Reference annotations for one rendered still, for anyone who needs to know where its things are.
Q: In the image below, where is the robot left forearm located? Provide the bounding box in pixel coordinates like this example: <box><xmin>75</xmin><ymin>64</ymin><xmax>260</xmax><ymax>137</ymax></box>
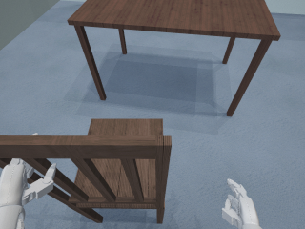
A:
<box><xmin>0</xmin><ymin>205</ymin><xmax>26</xmax><ymax>229</ymax></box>

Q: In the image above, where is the chair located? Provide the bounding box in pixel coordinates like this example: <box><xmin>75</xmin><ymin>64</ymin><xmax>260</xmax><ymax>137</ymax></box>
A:
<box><xmin>0</xmin><ymin>118</ymin><xmax>172</xmax><ymax>224</ymax></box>

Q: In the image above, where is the table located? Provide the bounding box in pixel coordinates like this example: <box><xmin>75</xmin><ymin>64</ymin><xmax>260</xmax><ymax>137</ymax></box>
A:
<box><xmin>67</xmin><ymin>0</ymin><xmax>281</xmax><ymax>117</ymax></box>

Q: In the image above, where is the right robot hand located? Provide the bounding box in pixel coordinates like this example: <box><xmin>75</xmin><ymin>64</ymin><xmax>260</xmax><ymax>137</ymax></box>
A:
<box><xmin>222</xmin><ymin>178</ymin><xmax>260</xmax><ymax>229</ymax></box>

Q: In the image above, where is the left robot hand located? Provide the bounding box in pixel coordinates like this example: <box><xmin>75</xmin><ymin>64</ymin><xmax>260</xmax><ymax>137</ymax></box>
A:
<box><xmin>0</xmin><ymin>133</ymin><xmax>57</xmax><ymax>207</ymax></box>

